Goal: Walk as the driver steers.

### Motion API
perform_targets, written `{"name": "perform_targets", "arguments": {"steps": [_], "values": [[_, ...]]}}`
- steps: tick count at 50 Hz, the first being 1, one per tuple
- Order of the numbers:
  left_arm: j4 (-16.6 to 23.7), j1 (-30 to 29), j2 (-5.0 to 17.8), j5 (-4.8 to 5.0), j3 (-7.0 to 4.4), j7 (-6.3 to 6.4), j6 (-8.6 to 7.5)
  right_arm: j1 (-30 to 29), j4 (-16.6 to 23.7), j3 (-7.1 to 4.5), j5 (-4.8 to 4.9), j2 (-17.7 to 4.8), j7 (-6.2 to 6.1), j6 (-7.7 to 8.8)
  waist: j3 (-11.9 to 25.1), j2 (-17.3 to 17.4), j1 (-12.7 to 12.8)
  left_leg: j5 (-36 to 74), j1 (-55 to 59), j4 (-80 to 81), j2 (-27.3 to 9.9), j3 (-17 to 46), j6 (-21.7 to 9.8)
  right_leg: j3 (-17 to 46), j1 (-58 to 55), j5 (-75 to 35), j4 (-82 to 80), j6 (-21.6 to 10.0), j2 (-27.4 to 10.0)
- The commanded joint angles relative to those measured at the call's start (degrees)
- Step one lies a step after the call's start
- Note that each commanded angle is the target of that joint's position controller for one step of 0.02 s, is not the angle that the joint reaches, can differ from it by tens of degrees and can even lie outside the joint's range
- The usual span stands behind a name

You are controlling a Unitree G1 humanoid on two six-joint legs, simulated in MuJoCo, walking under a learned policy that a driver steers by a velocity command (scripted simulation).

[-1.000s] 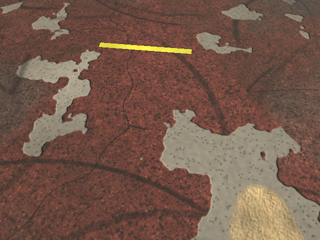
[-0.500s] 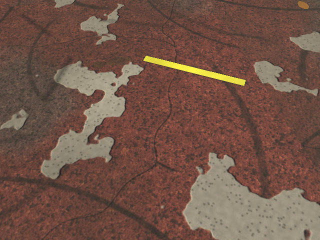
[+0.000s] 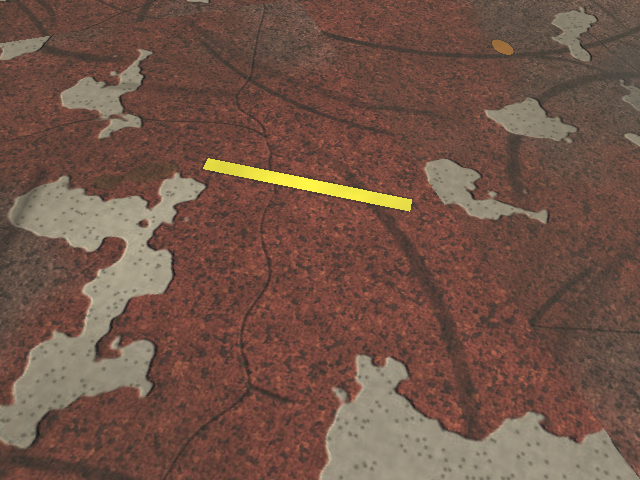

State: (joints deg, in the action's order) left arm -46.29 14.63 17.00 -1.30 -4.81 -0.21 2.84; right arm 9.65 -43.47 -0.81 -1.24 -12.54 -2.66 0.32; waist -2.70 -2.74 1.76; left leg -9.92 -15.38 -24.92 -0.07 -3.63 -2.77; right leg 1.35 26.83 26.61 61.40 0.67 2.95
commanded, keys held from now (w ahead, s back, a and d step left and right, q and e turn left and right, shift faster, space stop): e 0.58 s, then no key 0.42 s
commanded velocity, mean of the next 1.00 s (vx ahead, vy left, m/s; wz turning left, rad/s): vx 0.01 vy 0.00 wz -0.44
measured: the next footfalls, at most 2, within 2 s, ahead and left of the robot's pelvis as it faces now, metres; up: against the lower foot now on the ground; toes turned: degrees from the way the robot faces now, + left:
right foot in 0.28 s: +0.00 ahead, -0.12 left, +0.00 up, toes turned -12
left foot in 0.80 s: +0.07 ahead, +0.05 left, +0.00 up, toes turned -27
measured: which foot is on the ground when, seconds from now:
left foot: down 0.00-0.28, up 0.30-0.78, down 0.80-1.00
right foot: up 0.00-0.26, down 0.28-0.80, up 0.82-1.00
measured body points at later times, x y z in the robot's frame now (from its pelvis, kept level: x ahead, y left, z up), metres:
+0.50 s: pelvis -0.02 -0.04 +0.00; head +0.00 -0.08 +0.45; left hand +0.17 +0.19 -0.09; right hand +0.00 -0.34 -0.13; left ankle +0.03 +0.10 -0.66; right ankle -0.04 -0.11 -0.74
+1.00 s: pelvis -0.01 -0.01 +0.00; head +0.02 +0.00 +0.45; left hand +0.20 +0.18 -0.13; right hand +0.00 -0.29 -0.10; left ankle +0.03 +0.07 -0.74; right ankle -0.09 -0.11 -0.71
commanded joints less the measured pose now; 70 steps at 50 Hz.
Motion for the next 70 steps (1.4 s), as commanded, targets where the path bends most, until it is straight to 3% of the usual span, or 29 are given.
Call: {"name": "perform_targets", "arguments": {"steps": [1,9,12,13,14,15,16,18,21,23,29,33,37,39,40,41,42,43,44,45,47,51,53,55,56,57,58,61,70], "values": [[2.58,4.13,3.33,0.33,-1.02,-0.80,1.08,0.56,3.45,-2.00,-0.29,-7.35,-0.25,0.69,5.24,9.85,0.19,22.57,6.85,7.92,-14.11,8.42,-9.48,-0.37,2.75,-2.30,3.99,1.66,-1.41],[7.78,-3.16,2.57,0.84,0.30,-2.42,1.85,3.03,2.95,-3.90,-0.89,-11.47,1.25,0.04,6.16,12.89,-2.98,14.39,6.67,5.51,-17.14,4.35,-9.23,-5.00,-6.33,-0.10,-16.34,-0.09,-2.52],[8.39,-1.38,2.47,1.07,0.37,-2.47,1.05,2.42,2.85,-4.66,-0.25,-13.13,1.70,-0.57,6.75,11.98,-1.28,13.42,5.13,0.67,-17.28,2.22,-6.49,-6.85,-12.94,-5.20,-28.21,-2.22,-1.61],[7.82,0.47,2.91,0.81,0.30,-2.14,0.43,3.04,2.46,-4.81,-0.02,-13.00,1.80,-0.86,6.76,9.59,-0.20,9.47,1.77,-3.10,-16.22,-0.08,-3.38,-6.00,-18.05,-11.00,-35.89,-3.07,-0.99],[7.58,1.75,6.14,0.03,-0.42,-1.49,-0.34,5.36,2.17,-4.54,-0.23,-10.98,2.11,-1.24,5.45,0.22,-0.21,-0.96,-5.46,-12.66,-12.43,-4.52,1.12,4.67,-22.61,-12.25,-44.50,-4.47,-6.87],[9.79,1.29,15.26,0.00,-2.23,-1.15,-0.86,5.41,6.02,-3.13,-0.43,-5.74,2.12,-1.84,3.05,-15.71,-1.85,-26.91,-21.33,-24.93,-2.19,-7.20,5.86,29.00,-24.89,-30.82,-45.76,-10.74,-24.74],[8.61,5.83,15.50,-0.14,-3.10,-0.70,-0.70,-1.47,7.14,-3.28,-0.83,-8.32,1.20,-2.75,2.39,-8.80,3.64,-26.57,-21.39,-33.19,-1.47,2.05,5.40,27.11,-19.76,-36.25,-45.11,-16.77,-25.60],[8.97,-1.18,9.79,0.47,-1.32,-0.13,-0.39,0.42,5.77,-3.70,0.80,-9.01,1.64,-2.79,-0.40,-4.55,-1.62,-15.62,-19.79,-35.07,-2.69,5.49,4.48,17.67,-16.51,-29.97,-45.33,-13.92,-17.12],[10.27,-3.97,7.23,1.19,-0.52,0.09,-0.72,3.99,3.80,-4.40,-0.64,-10.46,2.26,-2.35,4.05,-4.32,-2.83,-10.00,-17.78,-37.92,-1.19,4.70,4.64,13.84,-19.85,-37.39,-43.50,-12.37,-12.37],[9.77,-1.76,7.97,1.33,-0.82,-0.08,-1.09,3.29,4.25,-4.16,-0.27,-9.40,2.46,-2.57,5.00,-2.57,-2.14,-9.56,-18.68,-37.19,-0.97,5.18,5.11,14.99,-22.07,-38.27,-42.95,-12.81,-12.54],[9.24,2.39,9.37,0.64,-1.45,0.21,-1.03,-0.46,6.15,-3.66,-0.03,-8.98,1.87,-2.94,3.95,-4.21,0.30,-11.58,-19.34,-27.83,0.02,6.44,5.43,21.45,-23.89,-32.24,-42.14,-14.39,-12.75],[9.32,1.78,9.01,0.08,-1.17,0.15,-1.03,-0.50,6.30,-3.07,0.47,-8.38,1.63,-2.63,4.87,-4.12,0.39,-13.04,-12.29,-22.00,0.92,5.71,4.24,22.17,-20.56,-34.46,-40.59,-14.17,-12.25],[9.07,-0.36,8.57,-0.11,-0.74,0.07,-0.73,1.12,6.36,-2.60,1.25,-8.13,1.24,-2.28,5.14,-4.61,-0.69,-13.29,-2.83,-12.93,2.22,4.80,2.50,23.92,-16.89,-38.04,-38.86,-12.39,-11.42],[8.97,-2.57,7.46,0.80,-0.12,0.41,-0.63,4.74,5.22,-2.12,0.92,-6.91,0.77,-1.61,5.04,-3.06,-3.57,-3.66,6.57,2.26,1.90,4.65,1.34,23.64,-13.19,-33.42,-36.71,-9.02,-9.08],[8.97,-1.61,5.37,0.94,0.60,0.60,-0.94,4.61,5.33,-2.17,0.17,-8.35,0.27,-0.97,5.45,0.53,-2.88,-0.32,11.73,7.35,-3.27,9.73,0.45,22.19,-9.46,-24.24,-34.72,-5.88,-6.79],[8.97,2.23,1.20,0.55,1.72,0.60,-1.28,3.33,6.64,-2.01,-0.69,-11.27,-0.03,-0.41,7.29,12.19,-0.46,5.91,15.82,11.49,-16.74,23.59,-2.20,14.65,-5.64,-5.70,-25.38,-3.01,-0.56],[8.86,0.98,5.28,0.46,0.61,1.03,-0.72,1.40,6.52,-2.52,-0.25,-13.67,0.59,-0.57,4.10,14.50,-1.16,13.79,5.44,10.37,-21.38,28.46,-9.82,6.88,-5.75,5.94,-20.62,-2.18,4.98],[8.15,0.70,6.72,0.01,0.14,1.06,-0.36,1.43,6.13,-2.13,0.13,-11.52,1.09,-0.29,2.87,11.36,-1.11,14.48,3.18,10.46,-20.48,27.05,-12.06,7.25,-7.53,5.71,-14.85,-1.50,2.65],[7.05,0.61,6.07,0.35,0.18,0.67,-0.23,-0.66,5.95,-1.32,0.51,-9.00,1.38,0.00,1.69,9.87,-0.27,13.44,2.27,10.31,-17.15,22.76,-10.91,7.12,-7.97,2.82,-13.13,-1.03,2.02],[5.98,1.23,5.32,0.67,0.31,0.39,-0.13,-2.04,5.97,-1.07,0.18,-8.35,1.40,0.00,1.46,9.99,0.28,14.27,2.08,9.60,-13.76,18.53,-9.07,6.54,-8.82,0.67,-12.24,-0.33,2.06],[4.85,1.77,4.02,0.49,0.85,-0.15,0.04,-1.68,5.06,-1.03,0.19,-8.55,1.04,0.11,2.64,11.68,0.19,19.80,5.52,7.53,-10.71,14.52,-7.52,4.57,-9.00,-0.60,-14.97,0.64,1.56],[3.74,-1.08,1.97,1.13,2.11,0.23,0.26,1.72,2.83,-1.30,0.23,-8.96,1.58,-0.28,4.44,12.13,-2.26,21.67,10.12,4.29,-9.84,14.23,-7.38,0.56,-12.34,-2.27,-28.31,0.91,0.24],[2.11,0.34,1.60,1.15,2.47,0.70,-0.03,1.23,2.07,-1.56,0.52,-9.38,1.64,-0.65,4.56,11.36,-0.87,19.51,8.76,2.53,-8.70,13.90,-5.60,-0.66,-17.93,-12.45,-40.35,0.06,0.10],[1.62,-0.08,4.50,-0.10,2.29,1.35,-1.11,2.41,1.88,-1.31,0.54,-8.20,1.81,-0.17,6.05,7.32,-1.56,12.70,3.01,2.17,-7.84,14.23,-1.78,6.46,-26.07,-22.22,-43.12,-1.17,-5.69],[1.04,-2.28,6.97,0.13,1.79,1.39,-1.47,3.72,1.83,-1.20,0.91,-7.29,2.09,-0.01,3.91,0.96,-4.22,5.58,2.84,3.91,-3.84,10.76,-0.58,8.73,-21.86,-25.45,-40.17,-2.73,-7.93],[0.48,-2.97,4.60,0.53,2.30,1.05,-1.79,2.42,0.58,-1.12,0.74,-7.33,2.01,-0.21,3.07,0.30,-2.85,1.58,6.25,4.67,-2.84,9.55,0.01,8.63,-17.69,-21.82,-40.57,-3.39,-7.94],[-0.03,-3.10,3.35,0.47,2.77,0.98,-2.15,1.31,-0.02,-1.28,0.59,-7.65,1.88,-0.40,1.63,0.41,-2.25,1.89,7.19,4.15,-2.94,9.58,0.14,8.30,-16.07,-19.85,-41.35,-3.19,-7.40],[-2.52,-1.85,3.63,0.55,3.03,1.66,-2.63,1.87,-1.80,-1.47,0.51,-7.89,1.98,-0.46,1.55,-0.79,-2.23,6.06,8.14,3.54,-3.82,9.87,-0.31,8.03,-16.21,-20.03,-42.62,-2.96,-6.73],[-8.28,-1.33,3.27,0.65,3.60,2.01,-3.01,3.53,-9.07,-1.17,0.67,-7.14,1.70,-0.53,-0.12,2.08,-2.26,3.70,7.43,5.71,-3.83,9.93,0.76,8.27,-16.53,-17.39,-44.66,-3.77,-7.09]]}}
Velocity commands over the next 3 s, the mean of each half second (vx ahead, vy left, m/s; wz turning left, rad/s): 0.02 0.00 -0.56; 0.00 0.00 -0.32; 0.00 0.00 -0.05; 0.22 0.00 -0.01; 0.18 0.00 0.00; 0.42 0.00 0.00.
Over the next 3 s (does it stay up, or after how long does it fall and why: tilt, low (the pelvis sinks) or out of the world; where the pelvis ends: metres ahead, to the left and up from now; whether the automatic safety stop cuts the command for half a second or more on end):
stays up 0.37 -0.11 0.01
